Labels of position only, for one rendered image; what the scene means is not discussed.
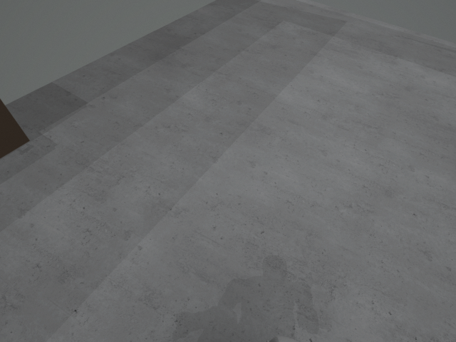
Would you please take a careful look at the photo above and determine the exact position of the cupboard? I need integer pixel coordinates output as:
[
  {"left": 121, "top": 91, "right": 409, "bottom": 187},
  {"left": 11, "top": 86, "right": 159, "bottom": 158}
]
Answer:
[{"left": 0, "top": 99, "right": 30, "bottom": 159}]

